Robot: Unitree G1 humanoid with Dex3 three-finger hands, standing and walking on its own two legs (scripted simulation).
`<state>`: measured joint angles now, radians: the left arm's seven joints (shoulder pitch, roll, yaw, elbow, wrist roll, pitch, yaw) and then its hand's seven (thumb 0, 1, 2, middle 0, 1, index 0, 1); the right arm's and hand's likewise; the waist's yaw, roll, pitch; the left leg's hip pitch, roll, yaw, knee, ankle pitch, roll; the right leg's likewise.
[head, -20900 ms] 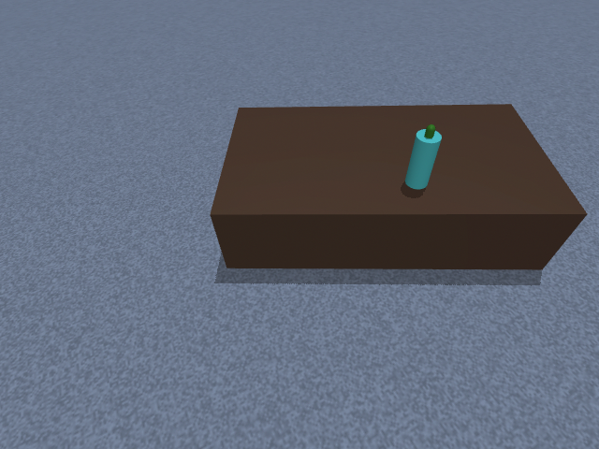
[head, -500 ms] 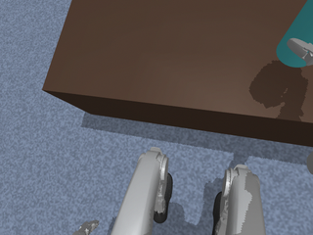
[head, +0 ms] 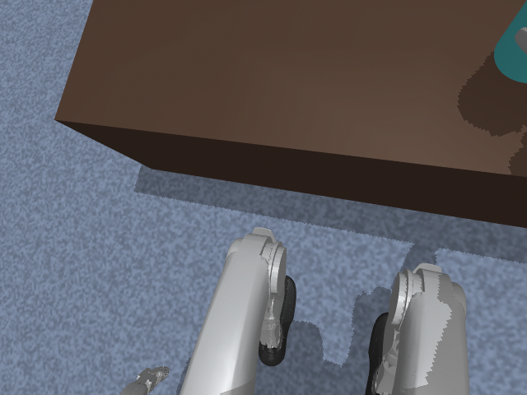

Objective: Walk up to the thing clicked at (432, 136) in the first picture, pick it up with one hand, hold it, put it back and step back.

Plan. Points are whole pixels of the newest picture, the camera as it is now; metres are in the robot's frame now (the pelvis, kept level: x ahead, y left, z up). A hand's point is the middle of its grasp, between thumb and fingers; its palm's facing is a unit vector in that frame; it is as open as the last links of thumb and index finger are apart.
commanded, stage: lower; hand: right
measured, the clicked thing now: out of the picture +0.60 -0.21 +0.06
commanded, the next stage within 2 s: loosen in 0.52 s
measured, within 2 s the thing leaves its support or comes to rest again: rests again in 1.48 s
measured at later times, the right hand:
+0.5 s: hand out of the picture +0.60 -0.22 -0.01, palm faces +0.19 +0.98 -0.02, open 11.3 cm
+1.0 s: hand out of the picture +0.61 -0.22 -0.01, palm faces +0.19 +0.98 -0.02, open 11.6 cm
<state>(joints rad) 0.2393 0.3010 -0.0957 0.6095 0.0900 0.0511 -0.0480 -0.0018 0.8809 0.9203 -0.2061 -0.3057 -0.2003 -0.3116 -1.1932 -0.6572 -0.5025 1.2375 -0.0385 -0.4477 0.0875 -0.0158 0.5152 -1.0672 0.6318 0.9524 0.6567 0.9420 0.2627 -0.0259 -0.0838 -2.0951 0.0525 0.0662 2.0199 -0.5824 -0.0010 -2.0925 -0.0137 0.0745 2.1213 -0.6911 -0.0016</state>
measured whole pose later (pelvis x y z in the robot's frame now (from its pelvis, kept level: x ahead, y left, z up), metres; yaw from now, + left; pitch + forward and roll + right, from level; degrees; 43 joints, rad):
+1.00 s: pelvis +0.00 +0.00 -0.03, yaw +1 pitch +37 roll +7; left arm 0.25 0.31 -0.13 0.58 0.10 0.08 -0.05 0.00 0.87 0.92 -0.21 -0.30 -0.21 -0.31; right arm -1.22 -0.68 -0.47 1.19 -0.04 -0.41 0.07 -0.02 0.53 -0.80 0.74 0.80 0.76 0.78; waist 0.28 -0.02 -0.06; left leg -2.17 0.06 0.07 2.11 -0.59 -0.01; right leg -2.18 0.00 0.09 2.22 -0.70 -0.01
